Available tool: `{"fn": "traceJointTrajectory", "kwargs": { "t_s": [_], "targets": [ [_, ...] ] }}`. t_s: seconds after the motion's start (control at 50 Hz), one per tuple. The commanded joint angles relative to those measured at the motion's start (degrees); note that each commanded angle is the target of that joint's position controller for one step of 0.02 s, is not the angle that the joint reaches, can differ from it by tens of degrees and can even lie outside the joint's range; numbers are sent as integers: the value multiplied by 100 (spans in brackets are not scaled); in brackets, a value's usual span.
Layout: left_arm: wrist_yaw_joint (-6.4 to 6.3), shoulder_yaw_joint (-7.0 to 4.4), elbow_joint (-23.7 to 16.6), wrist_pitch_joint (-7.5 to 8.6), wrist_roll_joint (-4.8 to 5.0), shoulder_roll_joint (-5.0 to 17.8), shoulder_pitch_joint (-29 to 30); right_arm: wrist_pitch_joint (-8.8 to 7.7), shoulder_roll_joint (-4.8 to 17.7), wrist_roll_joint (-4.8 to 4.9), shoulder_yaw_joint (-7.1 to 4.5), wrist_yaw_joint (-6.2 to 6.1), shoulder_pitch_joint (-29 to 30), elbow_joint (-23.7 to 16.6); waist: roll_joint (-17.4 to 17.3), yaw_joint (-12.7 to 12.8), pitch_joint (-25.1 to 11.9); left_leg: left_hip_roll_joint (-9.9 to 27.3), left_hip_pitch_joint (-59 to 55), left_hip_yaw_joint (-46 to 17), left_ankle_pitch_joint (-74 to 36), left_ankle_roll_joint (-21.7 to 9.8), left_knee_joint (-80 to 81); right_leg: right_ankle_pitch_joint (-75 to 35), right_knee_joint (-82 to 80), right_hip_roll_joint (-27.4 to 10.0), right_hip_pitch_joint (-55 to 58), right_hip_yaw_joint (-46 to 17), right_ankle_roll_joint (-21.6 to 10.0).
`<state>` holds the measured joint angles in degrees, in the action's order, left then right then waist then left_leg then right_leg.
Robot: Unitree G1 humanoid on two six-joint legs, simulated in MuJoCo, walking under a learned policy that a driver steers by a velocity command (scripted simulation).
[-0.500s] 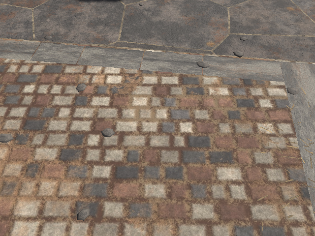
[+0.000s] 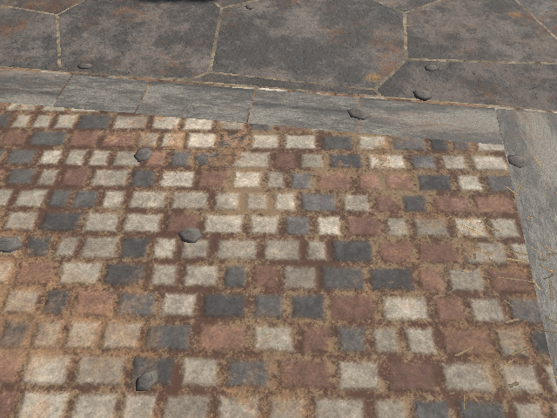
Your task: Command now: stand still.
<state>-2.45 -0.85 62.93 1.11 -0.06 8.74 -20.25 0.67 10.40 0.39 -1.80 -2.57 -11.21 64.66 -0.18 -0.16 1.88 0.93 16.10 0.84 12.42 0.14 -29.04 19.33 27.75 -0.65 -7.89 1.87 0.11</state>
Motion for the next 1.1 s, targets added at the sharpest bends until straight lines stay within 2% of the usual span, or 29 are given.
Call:
{"fn": "traceJointTrajectory", "kwargs": {
  "t_s": [0.02, 0.2, 0.22, 0.26, 0.28, 0.32, 0.36, 0.4, 0.44, 0.46, 0.48, 0.5, 0.52, 0.54, 0.56, 0.6, 0.64, 0.74, 0.8, 0.86, 0.9, 0.94, 0.96, 0.98, 1.0, 1.02, 1.04, 1.06, 1.1],
  "targets": [
    [-12, -73, -36, 18, 1, 459, -559, -30, 525, 1, -75, -16, -198, -119, 39, 0, 129, 131, -609, -141, -917, -215, 321, -724, -631, -119, -805, -110, -96],
    [-10, -74, -53, 20, 4, 440, -609, -30, 509, 4, -75, -22, -251, -123, 41, 0, 145, 131, -610, -135, -936, -204, 306, -747, -632, -117, -803, -115, -102],
    [-15, -74, 8, 11, 13, 412, -734, -25, 458, 4, -65, -23, -351, -68, 65, 8, 14, 43, -654, -38, -307, -212, 268, -147, -666, -73, -748, -75, -140],
    [-49, -157, -59, -13, 80, 637, -688, -30, 534, 65, -116, -30, -388, -67, 295, 19, 320, -225, -158, 225, 1741, -274, -63, 1714, -759, -153, -984, -308, -431],
    [-63, -189, -122, 6, 111, 723, -714, -78, 539, 67, -126, -20, -259, -142, 376, 85, 597, -237, 289, 229, 2209, -314, -241, 2435, -944, -376, -1080, -636, -611],
    [-44, -304, -118, 123, 183, 1050, -1050, -285, 298, 105, -81, 70, 124, -361, 931, 282, 920, -266, 1143, 447, 1523, -304, -1190, 3063, -1617, -1288, -730, -1911, -1113],
    [-17, -362, -202, 244, 156, 1143, -893, -478, 282, 135, -73, 183, 345, -545, 1074, 245, 1179, 130, 1745, 121, 1322, -481, -1931, 2538, -1868, -1970, -576, -2719, -1469],
    [48, -340, -321, 308, 178, 1017, -598, -610, 360, 206, -97, 255, 197, -594, 892, 34, 1095, 227, 1527, 102, 1573, -617, -1236, 1587, -1562, -1763, -361, -2207, -1237],
    [101, -336, -442, 271, 210, 1039, -265, -643, 429, 191, -209, 277, -792, -159, 623, -401, 645, -277, -599, 614, 496, -534, -91, 688, -882, -1075, -1179, -1215, -857],
    [112, -320, -542, 302, 189, 1047, -58, -622, 620, 144, -326, 278, -1532, 61, 348, -721, 330, -180, -1585, 256, 247, -564, 40, -451, 62, -734, -1665, -751, -656],
    [113, -230, -745, 366, 169, 713, 142, -632, 1221, 133, -500, 251, -2422, 178, -1151, -1004, -9, 1092, -2483, -1893, 911, -1098, 1076, -627, 2335, 9, -2685, 166, -219],
    [109, -154, -909, 488, 202, 392, 151, -711, 1324, 56, -445, 321, -2820, 193, -1823, -948, -393, 2113, -2892, -4279, 1096, -1749, 1984, 1092, 3916, 421, -3553, -324, -195],
    [152, -212, -927, 560, 313, 585, 203, -786, 960, 17, -294, 305, -2162, 47, -984, -559, 8, 2258, -2549, -4050, 1272, -1697, 1884, 875, 4777, -13, -4067, -800, -374],
    [206, -219, -935, 597, 331, 664, 271, -811, 704, 32, -206, 322, -1615, -147, -572, -368, 259, 2002, -2192, -3203, 1109, -1467, 1857, 261, 4900, -291, -4163, -786, -532],
    [210, -257, -912, 621, 274, 705, 316, -799, 657, 15, -150, 358, -1252, -268, -269, -214, 335, 1737, -1914, -2495, 759, -1275, 1950, -291, 4657, -512, -4082, -683, -600],
    [237, -378, -898, 572, 189, 877, 383, -724, 437, -24, -46, 373, -1204, -304, -327, -93, 370, 1238, -1586, -1392, -412, -984, 2038, -825, 4067, -722, -3659, -480, -562],
    [288, -365, -921, 473, 180, 685, 491, -666, 491, -38, -26, 300, -1541, -234, -393, -92, 359, 1088, -1532, -931, -1253, -989, 2072, -1006, 3773, -727, -3621, -258, -409],
    [333, -222, -1515, 450, 145, 477, 1979, -597, 836, -72, -49, 138, -1643, -390, -318, -309, 660, 1005, -1144, -472, -1535, -1043, 2377, -1918, 1715, -552, -3538, 8, -141],
    [424, -188, -1707, 474, 185, 567, 2509, -597, 943, 2, -99, 118, -1918, -364, -397, -409, 755, 1130, -1318, -346, -1429, -1055, 2462, -2190, 937, -368, -3220, 139, -200],
    [526, -198, -1866, 523, 198, 699, 2726, -565, 969, 55, -152, 113, -1946, -341, -429, -277, 741, 1355, -1953, -231, -2040, -955, 2142, -2014, 454, -283, -3095, 78, -445],
    [547, -317, -1804, 548, 191, 968, 2255, -521, 1123, 17, -212, 114, -1790, -400, -655, 91, 239, 1413, -2293, -125, -3923, -825, 1395, -1683, 422, 10, -2239, 225, -646],
    [483, -575, -1298, 512, 211, 1451, 473, -443, 1118, -38, -201, 133, -1566, -498, -763, 997, -844, 1055, -1610, 166, -4897, -551, -791, -1580, 483, 217, 189, 269, -960],
    [403, -690, -1096, 467, 127, 1974, -500, -464, 828, -134, -89, 161, -1655, -663, 177, 1150, -1710, 586, -118, 321, -2605, -386, -2833, -1179, 511, -1089, 2005, -1393, -1328],
    [480, -659, -992, 488, 8, 2065, -664, -620, -115, 11, 139, 257, -2496, -612, 1721, 565, -2727, -505, 1668, -446, 1878, -166, -4666, 304, -703, -2311, 3421, -4513, -2253],
    [490, -516, -1010, 516, 53, 1505, -328, -790, 566, 189, -20, 279, -1834, -689, 1116, 712, -2120, -216, 2257, -1004, 1836, -331, -5262, 557, -1224, -2036, 2936, -4587, -1881],
    [478, -437, -1092, 545, 91, 1254, 251, -863, 866, 293, -102, 272, -1190, -926, 827, 580, -1183, 72, 2580, -752, 1333, -421, -5269, 4, -1254, -1879, 2016, -3534, -1600],
    [493, -368, -1229, 579, 59, 1127, 859, -877, 912, 231, -120, 200, -905, -982, 126, 335, -760, 374, 2197, -632, 795, -400, -4989, -1419, -1332, -1738, 941, -2708, -1480],
    [523, -333, -1243, 611, -12, 997, 1135, -817, 877, 120, -188, 140, -894, -945, -26, 102, -520, 536, 1779, -563, 617, -349, -4712, -2604, -1358, -1533, 143, -2006, -1411],
    [549, -264, -1080, 638, -88, 789, 1108, -636, 634, 86, -205, 101, -1304, -862, 210, -206, -488, 654, 1136, -542, 628, -301, -4290, -3900, -1465, -1253, -478, -1195, -1388]
  ]
}}
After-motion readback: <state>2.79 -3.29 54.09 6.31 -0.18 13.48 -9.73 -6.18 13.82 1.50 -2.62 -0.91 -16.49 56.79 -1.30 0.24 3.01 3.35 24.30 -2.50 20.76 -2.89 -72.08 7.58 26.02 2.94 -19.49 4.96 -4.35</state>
